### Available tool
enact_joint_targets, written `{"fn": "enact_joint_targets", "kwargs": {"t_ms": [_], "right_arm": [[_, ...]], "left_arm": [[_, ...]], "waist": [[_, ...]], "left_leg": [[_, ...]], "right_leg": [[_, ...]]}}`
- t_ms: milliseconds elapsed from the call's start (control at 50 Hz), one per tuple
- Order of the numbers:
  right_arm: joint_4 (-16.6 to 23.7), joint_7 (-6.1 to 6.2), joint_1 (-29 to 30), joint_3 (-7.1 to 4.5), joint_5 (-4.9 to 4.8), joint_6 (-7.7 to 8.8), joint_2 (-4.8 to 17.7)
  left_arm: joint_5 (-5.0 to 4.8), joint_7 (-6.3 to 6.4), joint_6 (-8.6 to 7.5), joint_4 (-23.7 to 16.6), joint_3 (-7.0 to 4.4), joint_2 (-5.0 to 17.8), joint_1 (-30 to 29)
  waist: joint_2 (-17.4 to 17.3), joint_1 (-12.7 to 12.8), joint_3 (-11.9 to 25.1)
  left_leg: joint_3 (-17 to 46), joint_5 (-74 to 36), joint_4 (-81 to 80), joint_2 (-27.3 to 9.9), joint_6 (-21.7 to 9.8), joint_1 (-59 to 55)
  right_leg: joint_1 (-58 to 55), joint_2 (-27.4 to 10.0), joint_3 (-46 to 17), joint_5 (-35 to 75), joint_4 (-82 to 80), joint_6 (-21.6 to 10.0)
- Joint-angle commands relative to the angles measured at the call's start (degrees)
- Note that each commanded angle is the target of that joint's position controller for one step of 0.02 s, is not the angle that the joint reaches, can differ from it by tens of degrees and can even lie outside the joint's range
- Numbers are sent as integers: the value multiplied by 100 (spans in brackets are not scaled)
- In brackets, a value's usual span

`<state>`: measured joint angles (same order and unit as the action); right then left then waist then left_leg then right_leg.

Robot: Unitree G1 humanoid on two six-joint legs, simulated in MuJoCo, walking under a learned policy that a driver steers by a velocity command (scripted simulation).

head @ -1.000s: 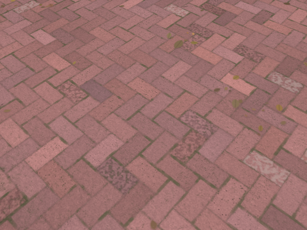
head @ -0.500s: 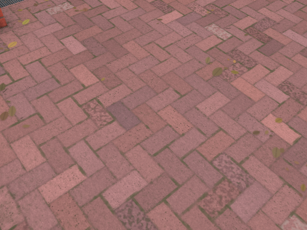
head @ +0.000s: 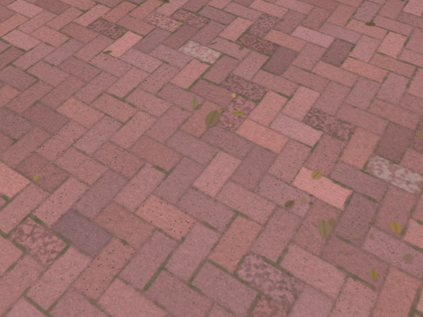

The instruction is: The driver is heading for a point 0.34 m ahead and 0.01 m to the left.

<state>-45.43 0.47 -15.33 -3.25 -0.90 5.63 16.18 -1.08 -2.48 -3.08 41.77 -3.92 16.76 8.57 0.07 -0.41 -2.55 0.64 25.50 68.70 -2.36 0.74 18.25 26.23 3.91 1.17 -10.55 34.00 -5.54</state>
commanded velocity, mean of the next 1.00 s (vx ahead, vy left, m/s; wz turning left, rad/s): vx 0.14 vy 0.00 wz -0.17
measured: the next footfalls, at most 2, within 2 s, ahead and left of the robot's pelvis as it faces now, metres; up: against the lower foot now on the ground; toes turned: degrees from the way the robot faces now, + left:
left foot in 0.34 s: +0.37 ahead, +0.11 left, +0.00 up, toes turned -9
right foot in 0.62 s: +0.24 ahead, -0.12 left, +0.00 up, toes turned -7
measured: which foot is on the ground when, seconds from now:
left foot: up 0.00-0.32, down 0.34-1.00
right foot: down 0.00-0.36, up 0.38-0.60, down 0.62-1.00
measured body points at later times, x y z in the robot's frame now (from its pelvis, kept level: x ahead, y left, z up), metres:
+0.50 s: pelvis +0.21 +0.03 +0.00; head +0.24 +0.04 +0.45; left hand +0.36 +0.28 -0.12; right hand +0.35 -0.23 -0.09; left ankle +0.33 +0.12 -0.72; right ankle +0.12 -0.09 -0.68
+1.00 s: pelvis +0.26 +0.00 +0.01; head +0.27 +0.00 +0.46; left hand +0.38 +0.24 -0.13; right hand +0.35 -0.27 -0.12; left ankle +0.33 +0.12 -0.72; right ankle +0.20 -0.12 -0.72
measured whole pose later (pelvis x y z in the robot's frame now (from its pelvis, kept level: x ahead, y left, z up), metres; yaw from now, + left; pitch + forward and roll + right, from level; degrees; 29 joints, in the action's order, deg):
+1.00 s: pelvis +0.26 +0.00 +0.01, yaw -9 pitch -1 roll +0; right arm -50.7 0.8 -8.2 -2.4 0.2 0.2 12.8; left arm 0.4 1.7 -0.5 49.9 -1.8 11.9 14.8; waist 0.1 0.1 -1.3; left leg 0.3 13.2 32.6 -0.1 0.4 18.6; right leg 10.7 -0.5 -1.9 -21.9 33.3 0.7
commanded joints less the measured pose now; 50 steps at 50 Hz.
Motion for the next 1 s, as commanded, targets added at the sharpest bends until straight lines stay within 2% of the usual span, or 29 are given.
{"fn": "enact_joint_targets", "kwargs": {"t_ms": [20, 40, 60, 120, 160, 180, 240, 280, 300, 320, 340, 360, 380, 400, 420, 440, 460, 480, 500, 520, 560, 600, 620, 640, 660, 680, 720, 800, 1000], "right_arm": [[696, 25, 417, -177, 109, 258, 776], [707, 23, 330, -197, 134, 176, 760], [727, 35, 271, -198, 154, 105, 703], [762, 79, 361, -127, 202, -14, 470], [782, 52, 667, -45, 209, -6, 290], [801, 20, 851, -25, 181, 9, 263], [866, -93, 1199, -39, 120, 37, 370], [889, -142, 1190, -103, 172, 67, 533], [868, -153, 1083, -136, 206, 90, 592], [795, -154, 848, -155, 244, 122, 588], [752, -127, 637, -187, 315, 162, 716], [827, -93, 462, -215, 433, 180, 1008], [745, -72, 190, -149, 440, 82, 731], [654, -99, 4, -50, 246, -5, 359], [638, -121, 169, -22, 153, -80, 349], [656, -126, 413, -7, 162, -157, 363], [694, -130, 774, 19, 178, -219, 362], [729, -123, 1067, 9, 213, -281, 417], [736, -114, 1250, -16, 242, -342, 466], [712, -95, 1257, -28, 252, -379, 473], [626, -54, 1160, -21, 205, -414, 440], [528, -35, 1049, 30, 139, -423, 302], [458, -43, 944, 67, 158, -409, 206], [450, -56, 862, 52, 207, -402, 255], [459, -52, 932, 40, 220, -395, 252], [446, -37, 1006, 42, 223, -384, 236], [336, 3, 880, 37, 183, -387, 170], [165, 10, 797, 18, 155, -391, 147], [-325, 68, 809, -38, 102, -500, 215]], "left_arm": [[39, 92, -46, -310, -172, 639, 531], [89, 110, -43, -403, -152, 594, 393], [96, 132, -51, -457, -170, 639, 297], [108, 248, -48, -416, -228, 842, 321], [46, 312, 18, -333, -223, 808, 431], [28, 339, 58, -278, -214, 782, 567], [33, 376, 139, -147, -174, 718, 814], [66, 376, 153, -111, -149, 672, 809], [79, 376, 154, -105, -137, 642, 749], [72, 376, 156, -113, -112, 581, 616], [108, 370, 137, -147, -81, 471, 639], [209, 350, 76, -206, -13, 277, 1030], [128, 345, 59, -12, 63, 156, 1737], [102, 316, 129, -1, 15, 515, 1578], [54, 325, 250, -65, -49, 679, 1206], [42, 359, 392, -75, -58, 636, 900], [65, 382, 519, -96, -64, 577, 774], [69, 403, 603, -83, -50, 481, 756], [78, 421, 632, -13, -7, 322, 825], [106, 428, 618, 71, 21, 213, 891], [133, 413, 567, 246, 9, 178, 1078], [219, 384, 545, 319, 14, 154, 1065], [307, 389, 534, 220, 12, 275, 890], [296, 416, 526, 121, -31, 545, 691], [246, 408, 492, 219, -50, 537, 660], [242, 403, 424, 209, 2, 346, 544], [243, 408, 295, 245, 30, 263, 440], [172, 415, 178, 373, 33, 275, 713], [138, 442, 211, 640, 58, 177, 855]], "waist": [[91, 185, 752], [213, 30, 661], [256, -60, 565], [235, -131, 473], [385, 33, 598], [463, 162, 686], [555, 367, 753], [560, 327, 747], [571, 244, 746], [537, 64, 762], [347, -3, 917], [-359, 160, 1451], [-1345, 144, 2193], [-1260, 2, 2304], [-797, -33, 1890], [-525, -14, 1507], [-481, 93, 1102], [-674, 210, 858], [-855, 265, 708], [-960, 253, 724], [-896, 298, 938], [-756, 319, 899], [-549, 247, 746], [-167, 47, 464], [289, -5, 276], [396, 0, 194], [522, -74, 189], [229, 14, 344], [-9, 58, 420]], "left_leg": [[415, -568, -6, -410, -64, 2267], [418, -680, -183, -451, -18, 1942], [355, -707, -380, -431, 74, 1814], [97, -1274, -1360, -232, 307, 1556], [-14, -2221, -2325, -48, 315, 1170], [-31, -2708, -2740, 51, 302, 1022], [83, -3245, -3484, 181, 205, 845], [200, -2991, -3787, 174, 24, 838], [210, -2893, -3958, 177, -86, 726], [142, -3175, -4333, 201, -213, 376], [255, -4516, -4497, -14, -363, -283], [978, -6704, -4008, -866, -821, -1583], [2104, -7447, -3916, -1873, -1829, -2670], [2692, -6390, -4182, -2050, -2021, -2578], [2661, -4854, -4380, -1855, -1823, -2182], [2461, -3665, -4612, -1640, -1604, -1673], [2188, -2716, -4878, -1455, -1420, -1024], [1871, -2025, -5098, -1196, -1217, -464], [1498, -1759, -5233, -919, -1092, -3], [1247, -1688, -5251, -762, -1057, 148], [1033, -1346, -5149, -687, -1047, 127], [893, -398, -5105, -557, -787, 339], [832, 124, -5031, -452, -523, 520], [598, 304, -4873, -200, -309, 520], [274, -122, -4653, 37, -168, 37], [233, -567, -4379, 59, -143, -325], [199, -1157, -4152, 52, -244, -551], [182, -2041, -3986, 45, -316, -609], [207, -2800, -3845, 3, -280, -840]], "right_leg": [[-2364, -1550, -2442, 848, -1773, -1158], [-1897, -1427, -2305, 1070, -1915, -1159], [-1597, -1368, -2153, 1726, -1970, -1188], [-1026, -1110, -1302, 3609, -1816, -1032], [-931, -802, -864, 3659, -1630, -728], [-1012, -764, -838, 3488, -1575, -636], [-1417, -967, -1148, 2767, -1369, -540], [-1783, -1184, -1469, 2631, -1011, -483], [-1907, -1228, -1589, 2620, -785, -428], [-1920, -1118, -1580, 2587, -467, -318], [-1778, -781, -1463, 2391, 21, -105], [-1059, -332, -1287, 1023, 950, 172], [-244, 30, -1034, -1676, 2230, 567], [79, -100, -1053, -3026, 2770, 758], [309, -274, -1087, -2915, 3052, 866], [390, -396, -955, -2673, 3092, 947], [284, -541, -865, -2469, 2718, 976], [-51, -634, -743, -2262, 2111, 978], [-492, -569, -528, -2075, 1541, 980], [-834, -515, -399, -1795, 1126, 958], [-1391, -453, -247, -803, 305, 854], [-1866, -419, -150, -100, -456, 664], [-1885, -692, -467, -7, -608, 519], [-1417, -938, -752, -666, -773, 319], [-661, -864, -772, -1674, -916, 203], [-344, -831, -769, -1862, -1094, 263], [-301, -809, -731, -1409, -1125, 435], [-679, -750, -643, -493, -848, 498], [-990, -642, -493, 326, -712, 487]]}}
